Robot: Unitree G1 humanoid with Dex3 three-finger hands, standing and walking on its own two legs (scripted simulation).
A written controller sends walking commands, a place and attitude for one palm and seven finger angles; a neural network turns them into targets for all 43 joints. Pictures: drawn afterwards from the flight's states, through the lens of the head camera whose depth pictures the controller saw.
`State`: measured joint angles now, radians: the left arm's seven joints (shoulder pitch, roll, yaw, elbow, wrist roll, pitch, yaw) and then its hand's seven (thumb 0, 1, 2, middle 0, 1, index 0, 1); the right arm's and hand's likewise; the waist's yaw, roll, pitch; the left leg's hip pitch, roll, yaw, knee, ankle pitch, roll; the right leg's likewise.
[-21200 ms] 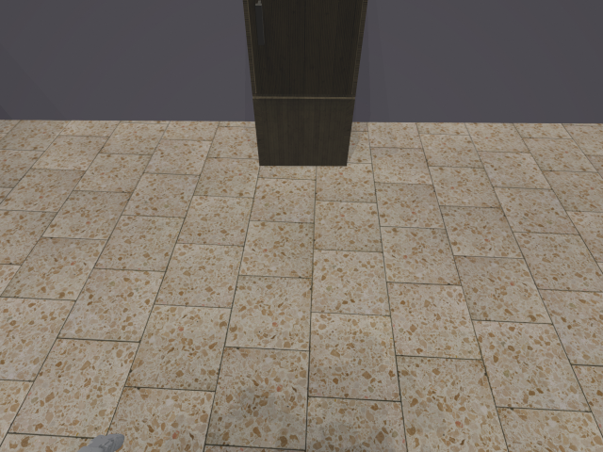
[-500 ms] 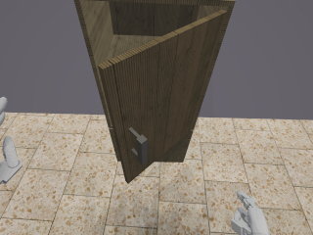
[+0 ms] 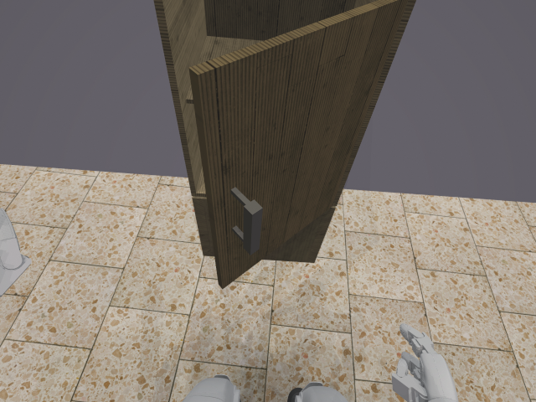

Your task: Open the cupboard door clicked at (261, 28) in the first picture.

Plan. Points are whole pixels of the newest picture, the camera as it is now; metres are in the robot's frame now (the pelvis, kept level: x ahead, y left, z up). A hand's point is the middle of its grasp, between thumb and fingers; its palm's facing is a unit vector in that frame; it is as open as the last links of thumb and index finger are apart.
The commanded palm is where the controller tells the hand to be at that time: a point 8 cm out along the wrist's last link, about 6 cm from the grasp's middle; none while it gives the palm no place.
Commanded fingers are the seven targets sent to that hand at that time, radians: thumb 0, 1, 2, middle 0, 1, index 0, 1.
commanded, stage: step back with the hand held close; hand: left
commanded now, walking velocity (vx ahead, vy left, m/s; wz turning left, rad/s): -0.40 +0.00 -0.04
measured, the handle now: (244, 221) +0.41 +0.07 -0.02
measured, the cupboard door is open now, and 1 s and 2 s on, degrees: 44 44 44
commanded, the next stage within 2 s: stop stepping back and stand still in 0.34 s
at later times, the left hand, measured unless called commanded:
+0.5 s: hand (57, 321) +0.16 +0.20 +0.18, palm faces +0.22 -0.83 -0.51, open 7.4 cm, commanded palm +0.09 +0.26 +0.20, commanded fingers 0.00 0.90 0.90 -0.20 -0.30 -0.20 -0.30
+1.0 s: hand out of the picture +0.08 +0.23 +0.18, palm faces +0.36 -0.82 -0.44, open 7.5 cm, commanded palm +0.02 +0.26 +0.20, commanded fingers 0.00 0.90 0.90 -0.20 -0.30 -0.20 -0.30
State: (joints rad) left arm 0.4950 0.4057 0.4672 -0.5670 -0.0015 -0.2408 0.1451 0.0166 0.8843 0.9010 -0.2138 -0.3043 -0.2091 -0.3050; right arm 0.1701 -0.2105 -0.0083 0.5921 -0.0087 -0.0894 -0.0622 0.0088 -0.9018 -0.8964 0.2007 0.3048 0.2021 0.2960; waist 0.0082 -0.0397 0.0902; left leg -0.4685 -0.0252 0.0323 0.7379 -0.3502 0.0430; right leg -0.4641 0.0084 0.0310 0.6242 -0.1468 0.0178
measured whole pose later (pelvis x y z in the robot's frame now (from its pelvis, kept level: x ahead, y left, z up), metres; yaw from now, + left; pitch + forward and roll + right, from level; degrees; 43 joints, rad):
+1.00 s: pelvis -0.15 -0.02 +0.02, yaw -5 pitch -1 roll +0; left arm 0.51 0.40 0.40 -0.44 -0.03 -0.18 0.15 0.02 0.89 0.90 -0.21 -0.30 -0.21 -0.30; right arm 0.23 -0.18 0.04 0.66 -0.01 -0.17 -0.09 0.01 -0.90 -0.90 0.20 0.30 0.20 0.30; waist 0.00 -0.03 0.01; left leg -0.29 -0.01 0.01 0.44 -0.13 0.02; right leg -0.18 0.04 -0.01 0.47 -0.28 -0.02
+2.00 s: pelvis -0.14 -0.03 +0.03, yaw -3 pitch -2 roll +0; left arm 0.28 0.26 0.01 1.16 0.01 0.01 0.02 0.01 0.90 0.90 -0.20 -0.30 -0.20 -0.30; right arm 0.20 -0.21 -0.01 1.13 -0.02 0.02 -0.02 0.00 -0.91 -0.90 0.20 0.30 0.20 0.30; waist 0.01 0.03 0.07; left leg -0.26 -0.02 -0.04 0.41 -0.12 0.01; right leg -0.12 0.04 -0.05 0.42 -0.27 -0.05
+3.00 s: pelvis -0.11 -0.06 +0.03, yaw -4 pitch -1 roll +1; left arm 0.20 0.23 0.01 1.14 0.00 -0.01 0.02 0.01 0.90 0.90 -0.20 -0.30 -0.20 -0.30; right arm 0.15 -0.23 0.00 1.14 -0.02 0.01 -0.03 0.00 -0.91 -0.90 0.20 0.30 0.20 0.30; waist 0.00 0.02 0.06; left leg -0.17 0.01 -0.02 0.36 -0.16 -0.03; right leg -0.03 0.06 -0.02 0.33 -0.27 -0.07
